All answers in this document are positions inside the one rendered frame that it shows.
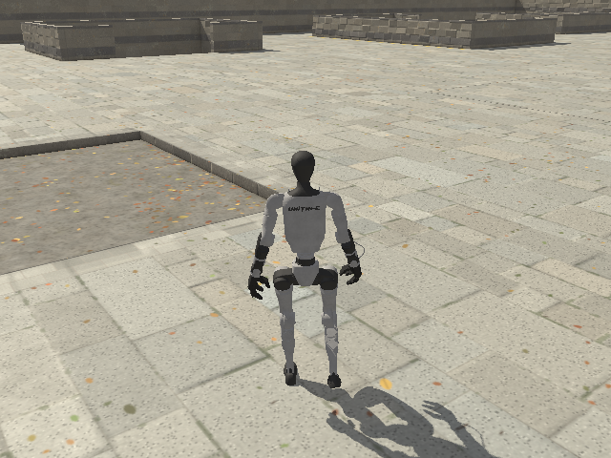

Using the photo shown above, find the robot left thigh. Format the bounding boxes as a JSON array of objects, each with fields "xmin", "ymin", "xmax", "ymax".
[{"xmin": 273, "ymin": 266, "xmax": 296, "ymax": 329}]

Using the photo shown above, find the left robot upper arm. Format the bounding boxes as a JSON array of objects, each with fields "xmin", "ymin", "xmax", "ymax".
[{"xmin": 260, "ymin": 193, "xmax": 284, "ymax": 247}]

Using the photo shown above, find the robot right hand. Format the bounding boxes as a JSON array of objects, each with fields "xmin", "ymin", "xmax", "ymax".
[{"xmin": 339, "ymin": 264, "xmax": 362, "ymax": 285}]

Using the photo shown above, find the robot left hand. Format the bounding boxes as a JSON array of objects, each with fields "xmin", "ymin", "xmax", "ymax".
[{"xmin": 247, "ymin": 275, "xmax": 270, "ymax": 300}]

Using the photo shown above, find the robot right forearm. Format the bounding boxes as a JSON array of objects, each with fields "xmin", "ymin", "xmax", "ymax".
[{"xmin": 341, "ymin": 229, "xmax": 360, "ymax": 268}]

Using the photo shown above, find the robot left forearm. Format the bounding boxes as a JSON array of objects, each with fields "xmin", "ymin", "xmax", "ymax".
[{"xmin": 250, "ymin": 232, "xmax": 269, "ymax": 278}]

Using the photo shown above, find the right robot upper arm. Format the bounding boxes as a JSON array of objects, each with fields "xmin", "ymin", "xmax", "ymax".
[{"xmin": 324, "ymin": 192, "xmax": 350, "ymax": 243}]

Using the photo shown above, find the right robot foot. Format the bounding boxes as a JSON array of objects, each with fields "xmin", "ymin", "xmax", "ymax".
[{"xmin": 327, "ymin": 372, "xmax": 341, "ymax": 388}]

